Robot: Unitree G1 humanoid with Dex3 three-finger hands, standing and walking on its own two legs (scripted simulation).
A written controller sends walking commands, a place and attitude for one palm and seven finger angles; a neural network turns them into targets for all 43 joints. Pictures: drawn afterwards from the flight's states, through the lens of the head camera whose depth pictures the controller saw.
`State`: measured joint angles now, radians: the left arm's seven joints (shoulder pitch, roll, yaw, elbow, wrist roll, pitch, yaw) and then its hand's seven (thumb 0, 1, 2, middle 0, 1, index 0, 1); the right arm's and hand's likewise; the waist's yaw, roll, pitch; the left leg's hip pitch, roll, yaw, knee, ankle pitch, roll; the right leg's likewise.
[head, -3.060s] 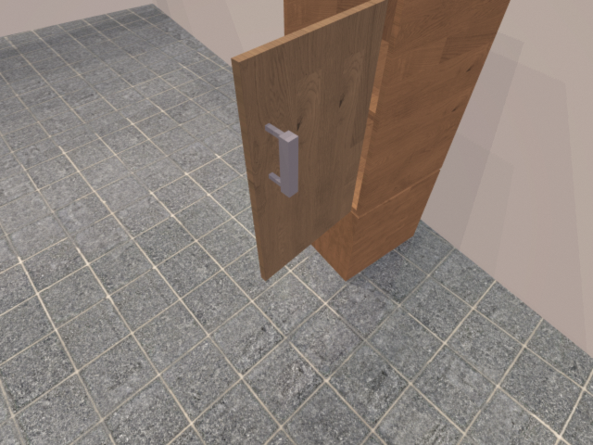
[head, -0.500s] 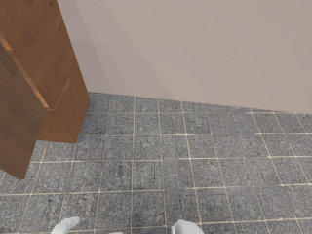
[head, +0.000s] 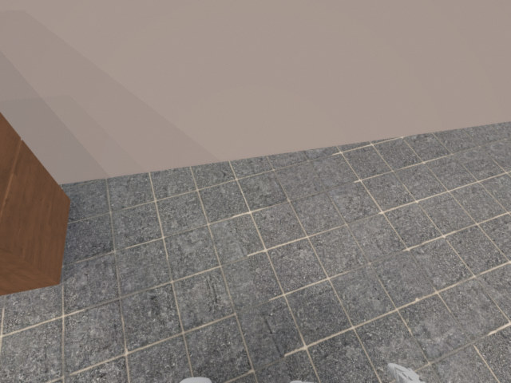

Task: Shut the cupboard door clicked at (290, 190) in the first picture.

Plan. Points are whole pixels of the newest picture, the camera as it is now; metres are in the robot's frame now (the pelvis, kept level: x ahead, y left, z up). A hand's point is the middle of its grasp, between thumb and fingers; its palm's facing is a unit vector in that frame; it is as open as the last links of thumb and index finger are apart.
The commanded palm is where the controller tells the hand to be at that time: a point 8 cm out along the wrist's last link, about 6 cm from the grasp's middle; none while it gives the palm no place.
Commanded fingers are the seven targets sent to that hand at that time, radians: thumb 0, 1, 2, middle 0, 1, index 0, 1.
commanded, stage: walk around to get in front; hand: left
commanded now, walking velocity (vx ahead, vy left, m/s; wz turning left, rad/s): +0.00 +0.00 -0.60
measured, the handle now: out of the picture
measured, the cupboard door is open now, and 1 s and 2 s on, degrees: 99 99 99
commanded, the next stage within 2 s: none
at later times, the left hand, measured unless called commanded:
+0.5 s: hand (182, 364) +0.16 +0.14 -0.16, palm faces -0.28 -0.93 -0.25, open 7.4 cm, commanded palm none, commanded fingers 0.00 0.90 0.90 -0.20 -0.30 -0.20 -0.30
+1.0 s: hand (245, 310) +0.26 +0.04 -0.15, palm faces -0.55 -0.79 -0.28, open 7.4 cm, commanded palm none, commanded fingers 0.00 0.90 0.90 -0.20 -0.30 -0.20 -0.30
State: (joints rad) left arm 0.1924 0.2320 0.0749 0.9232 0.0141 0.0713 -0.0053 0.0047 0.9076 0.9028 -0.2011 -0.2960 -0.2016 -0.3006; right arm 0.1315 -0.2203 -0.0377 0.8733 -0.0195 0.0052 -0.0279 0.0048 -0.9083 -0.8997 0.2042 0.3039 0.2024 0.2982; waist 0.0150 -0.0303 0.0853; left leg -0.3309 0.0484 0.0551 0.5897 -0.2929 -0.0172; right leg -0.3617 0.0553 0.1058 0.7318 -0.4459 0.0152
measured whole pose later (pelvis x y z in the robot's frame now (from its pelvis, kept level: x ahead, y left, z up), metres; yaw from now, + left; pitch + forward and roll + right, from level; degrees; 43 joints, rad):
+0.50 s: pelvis +0.02 -0.04 +0.01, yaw -18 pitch +2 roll +1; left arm 0.18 0.23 0.06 0.90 0.02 0.04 0.00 0.00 0.91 0.90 -0.20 -0.30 -0.20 -0.30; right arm 0.15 -0.26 -0.06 0.90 -0.01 0.05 -0.02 0.01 -0.91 -0.90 0.20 0.30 0.20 0.30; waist 0.01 -0.02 0.10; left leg -0.44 0.06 0.05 0.88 -0.44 -0.09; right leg -0.28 0.01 0.06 0.55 -0.30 -0.01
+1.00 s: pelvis +0.04 -0.07 +0.00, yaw -35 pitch +1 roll +0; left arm 0.12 0.23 0.07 0.88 0.02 0.03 -0.02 0.00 0.91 0.90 -0.20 -0.30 -0.20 -0.30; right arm 0.23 -0.27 -0.05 0.93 -0.02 0.06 -0.02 0.01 -0.91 -0.90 0.21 0.30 0.21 0.30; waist -0.01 0.05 0.10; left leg -0.41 0.14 0.08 0.99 -0.52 -0.08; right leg -0.29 -0.01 -0.05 0.62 -0.35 -0.03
